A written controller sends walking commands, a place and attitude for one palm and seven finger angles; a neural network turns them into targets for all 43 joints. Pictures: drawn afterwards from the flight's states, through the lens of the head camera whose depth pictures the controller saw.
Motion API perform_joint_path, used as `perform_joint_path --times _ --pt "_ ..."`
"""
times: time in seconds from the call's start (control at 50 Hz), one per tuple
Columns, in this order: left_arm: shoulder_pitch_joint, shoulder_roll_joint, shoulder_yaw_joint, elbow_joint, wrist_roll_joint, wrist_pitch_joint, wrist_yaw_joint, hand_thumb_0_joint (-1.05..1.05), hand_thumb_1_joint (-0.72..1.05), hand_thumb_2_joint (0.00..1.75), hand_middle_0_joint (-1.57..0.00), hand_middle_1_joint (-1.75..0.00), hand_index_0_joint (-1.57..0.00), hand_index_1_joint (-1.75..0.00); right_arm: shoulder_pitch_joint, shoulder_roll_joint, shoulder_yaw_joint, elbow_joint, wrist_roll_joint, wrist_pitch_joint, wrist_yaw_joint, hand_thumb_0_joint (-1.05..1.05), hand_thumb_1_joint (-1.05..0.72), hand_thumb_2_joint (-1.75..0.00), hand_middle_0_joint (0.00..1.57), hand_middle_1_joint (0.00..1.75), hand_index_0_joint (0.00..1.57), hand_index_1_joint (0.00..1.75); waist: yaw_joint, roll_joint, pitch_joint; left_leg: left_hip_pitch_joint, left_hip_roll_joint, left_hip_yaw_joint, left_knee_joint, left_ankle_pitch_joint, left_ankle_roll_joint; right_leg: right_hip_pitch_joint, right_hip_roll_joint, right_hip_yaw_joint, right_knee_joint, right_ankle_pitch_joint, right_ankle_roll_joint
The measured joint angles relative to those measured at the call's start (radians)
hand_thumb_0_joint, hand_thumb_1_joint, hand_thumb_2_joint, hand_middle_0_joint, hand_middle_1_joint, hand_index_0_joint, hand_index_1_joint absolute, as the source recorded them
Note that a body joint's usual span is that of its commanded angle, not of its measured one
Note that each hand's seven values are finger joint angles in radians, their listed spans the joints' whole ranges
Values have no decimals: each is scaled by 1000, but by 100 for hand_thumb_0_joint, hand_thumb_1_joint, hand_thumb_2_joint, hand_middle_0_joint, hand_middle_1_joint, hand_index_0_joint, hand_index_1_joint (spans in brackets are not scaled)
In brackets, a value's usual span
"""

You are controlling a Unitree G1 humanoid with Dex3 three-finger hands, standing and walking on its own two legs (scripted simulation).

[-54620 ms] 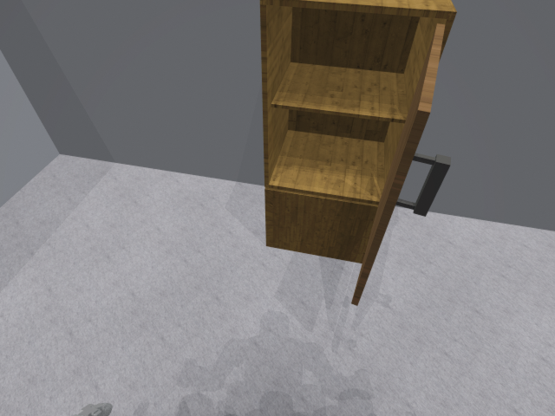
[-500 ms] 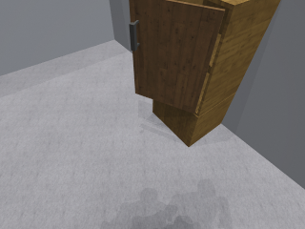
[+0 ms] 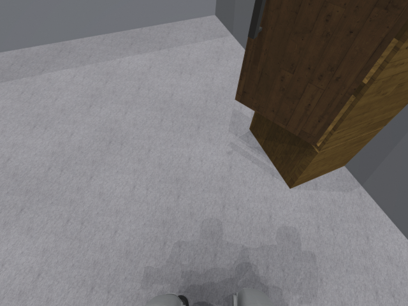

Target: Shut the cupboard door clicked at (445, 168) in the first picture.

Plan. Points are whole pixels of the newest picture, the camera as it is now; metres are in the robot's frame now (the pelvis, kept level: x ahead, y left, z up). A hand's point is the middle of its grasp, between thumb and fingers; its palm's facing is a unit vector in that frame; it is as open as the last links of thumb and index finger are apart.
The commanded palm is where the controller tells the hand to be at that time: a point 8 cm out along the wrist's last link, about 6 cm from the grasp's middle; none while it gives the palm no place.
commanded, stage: walk to a spot facing it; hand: left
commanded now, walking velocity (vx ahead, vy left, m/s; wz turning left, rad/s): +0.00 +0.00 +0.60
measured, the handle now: (260, 15) +0.94 -0.15 +0.06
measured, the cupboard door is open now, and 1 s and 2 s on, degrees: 27 27 27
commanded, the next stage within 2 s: turn to face it in 1.46 s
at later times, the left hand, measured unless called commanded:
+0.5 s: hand out of the picture +0.01 +0.16 -0.16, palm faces +0.31 -0.91 -0.27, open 7.4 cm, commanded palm none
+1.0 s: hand out of the picture +0.04 +0.22 -0.14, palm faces +0.55 -0.80 -0.26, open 7.4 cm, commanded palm none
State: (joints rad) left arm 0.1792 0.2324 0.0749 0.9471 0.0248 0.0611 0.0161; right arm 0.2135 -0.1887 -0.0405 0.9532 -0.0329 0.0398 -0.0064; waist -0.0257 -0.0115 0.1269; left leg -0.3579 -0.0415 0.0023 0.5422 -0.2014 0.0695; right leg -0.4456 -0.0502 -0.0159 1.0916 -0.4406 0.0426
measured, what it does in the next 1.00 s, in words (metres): steps on the spot, turning left: right foot, then left foot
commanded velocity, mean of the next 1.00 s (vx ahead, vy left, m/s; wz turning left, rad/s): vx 0.16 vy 0.00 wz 0.58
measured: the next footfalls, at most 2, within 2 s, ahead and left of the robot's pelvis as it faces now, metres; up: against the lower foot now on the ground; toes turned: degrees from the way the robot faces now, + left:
right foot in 0.28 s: +0.04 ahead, -0.17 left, +0.00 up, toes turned +12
left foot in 0.62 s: +0.01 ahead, +0.10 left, +0.00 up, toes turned +30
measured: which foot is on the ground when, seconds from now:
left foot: down 0.00-0.28, up 0.30-0.60, down 0.62-1.00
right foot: up 0.00-0.26, down 0.28-0.62, up 0.64-1.00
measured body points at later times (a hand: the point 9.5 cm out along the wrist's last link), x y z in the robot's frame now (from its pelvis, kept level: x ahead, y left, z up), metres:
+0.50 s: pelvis +0.00 -0.05 +0.00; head +0.05 -0.04 +0.45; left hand +0.00 +0.21 -0.13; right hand +0.14 -0.29 -0.15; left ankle -0.03 +0.07 -0.68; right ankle +0.00 -0.18 -0.73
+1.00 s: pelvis +0.07 -0.02 +0.00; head +0.10 +0.00 +0.45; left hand +0.01 +0.26 -0.12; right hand +0.22 -0.21 -0.15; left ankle -0.03 +0.08 -0.73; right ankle +0.20 -0.09 -0.71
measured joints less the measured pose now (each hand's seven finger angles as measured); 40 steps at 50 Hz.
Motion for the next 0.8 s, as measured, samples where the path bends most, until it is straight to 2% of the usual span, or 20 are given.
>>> perform_joint_path --times 0.12,0.24,0.28,0.3,0.34,0.38,0.4,0.44,0.48,0.54,0.58,0.62,0.64,0.66,0.68,0.72,0.76,0.8 --pt "-45 15 5 -54 2 -12 0 0 91 89 -20 -29 -20 -30 6 -7 -11 -3 -1 6 2 0 -91 -90 20 30 20 30 -9 23 -21 -2 -8 -80 -79 64 -12 -5 16 31 -151 26 11" --pt "-71 6 -6 -85 -3 -17 1 0 91 89 -20 -29 -20 -30 6 -28 -33 -14 -1 25 7 0 -91 -90 20 30 20 30 -22 42 -43 -30 -30 -166 -75 83 -44 101 53 33 -387 48 4" --pt "-53 9 -11 -101 -3 -28 0 0 91 89 -20 -30 -20 -30 12 -33 -42 -22 6 34 9 0 -91 -90 20 30 20 30 -15 27 -63 -59 -56 -177 -37 62 -59 177 47 32 -554 76 -16" --pt "-44 7 -11 -102 3 -34 2 0 91 89 -20 -30 -20 -30 6 -37 -49 -22 10 37 11 0 -91 -90 20 30 20 30 -5 23 -67 -91 -66 -170 32 -21 -73 181 42 35 -580 117 -29" --pt "-32 -10 -21 -89 7 -27 9 0 91 89 -20 -30 -20 -30 -7 -59 -63 -24 7 43 15 0 -91 -90 20 30 20 30 -9 48 -56 -160 -64 -140 268 -175 -89 189 40 6 -560 126 -39" --pt "-14 -25 -27 -76 5 -22 11 0 91 89 -20 -30 -20 -30 -7 -72 -69 -33 3 44 21 0 -91 -90 20 30 20 30 -17 58 -51 -205 -47 -91 470 -205 -102 214 26 -24 -568 119 -39" --pt "-4 -29 -28 -71 4 -22 13 0 91 89 -20 -30 -20 -30 -8 -75 -69 -36 4 43 24 0 -91 -90 20 30 20 30 -21 56 -48 -212 -31 -68 532 -204 -110 226 18 -37 -573 116 -38" --pt "9 -33 -30 -66 4 -28 15 0 90 89 -20 -30 -20 -30 -8 -72 -64 -43 8 42 30 0 -91 -90 20 30 20 30 -27 43 -38 -198 1 -29 563 -208 -123 247 -3 -64 -577 109 -37" --pt "19 -33 -30 -67 4 -37 14 0 90 89 -20 -30 -20 -30 -11 -66 -55 -46 11 43 33 0 -91 -90 20 30 19 30 -25 23 -26 -158 29 1 501 -221 -128 263 -26 -92 -570 97 -34" --pt "33 -30 -28 -74 7 -45 11 0 90 89 -20 -30 -20 -30 -26 -56 -42 -46 14 46 37 0 -91 -90 20 30 19 30 -9 -1 -7 -84 55 34 341 -233 -123 274 -58 -136 -540 68 -22" --pt "45 -24 -25 -75 8 -47 6 0 90 89 -20 -30 -20 -30 -41 -51 -34 -50 15 43 39 0 -91 -90 20 30 19 30 3 -14 1 -35 60 51 234 -217 -110 273 -78 -165 -505 42 -10" --pt "67 -11 -19 -71 4 -46 0 0 90 89 -20 -30 -20 -30 -49 -49 -26 -63 13 30 42 1 -91 -90 20 30 19 30 12 -28 -3 27 53 66 98 -143 -89 258 -102 -186 -440 1 6" --pt "74 -1 -13 -65 0 -41 -5 0 90 89 -20 -30 -20 -30 -56 -44 -24 -68 9 18 43 1 -91 -90 20 30 19 30 16 -44 -3 22 38 68 96 -100 -65 228 -120 -175 -368 -20 8" --pt "77 8 -8 -56 -1 -29 -8 0 90 89 -20 -30 -20 -30 -62 -40 -20 -72 5 5 42 0 -91 -90 20 30 20 30 22 -53 -2 13 31 68 121 -101 -48 184 -116 -140 -265 -70 9" --pt "80 16 -5 -47 1 -16 -10 0 90 89 -20 -30 -20 -30 -64 -36 -16 -76 4 -6 41 0 -91 -90 20 30 20 30 27 -55 -4 13 30 67 132 -113 -37 138 -100 -105 -165 -110 7" --pt "80 26 0 -28 6 0 -15 0 91 89 -20 -30 -20 -30 -47 -28 -8 -87 1 -21 33 0 -91 -90 20 30 20 30 24 -49 -18 30 30 53 109 -121 -30 58 -74 -69 -29 -101 1" --pt "69 31 5 -24 8 0 -26 1 91 89 -20 -30 -20 -30 -21 -22 -3 -87 -1 -30 24 0 -91 -90 20 30 20 30 17 -36 -29 56 27 27 58 -101 -33 -4 -58 -47 24 -33 2" --pt "55 33 7 -35 9 -10 -36 1 91 89 -20 -29 -20 -30 5 -20 1 -74 -1 -34 18 0 -91 -90 20 30 20 30 15 -23 -37 86 23 0 2 -75 -34 -45 -51 -30 9 28 5"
